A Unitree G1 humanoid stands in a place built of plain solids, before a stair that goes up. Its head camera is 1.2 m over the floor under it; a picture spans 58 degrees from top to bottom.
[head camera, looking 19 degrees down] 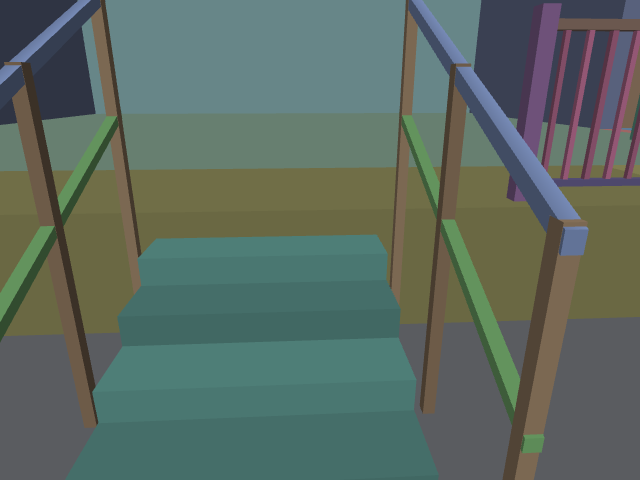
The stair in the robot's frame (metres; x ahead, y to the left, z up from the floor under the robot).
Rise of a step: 0.13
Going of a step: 0.27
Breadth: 1.09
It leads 3 degrees to the left of straight ahead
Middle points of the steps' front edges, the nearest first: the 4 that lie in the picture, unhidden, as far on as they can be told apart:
1.22 0.21 0.26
1.49 0.23 0.39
1.77 0.24 0.52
2.04 0.26 0.65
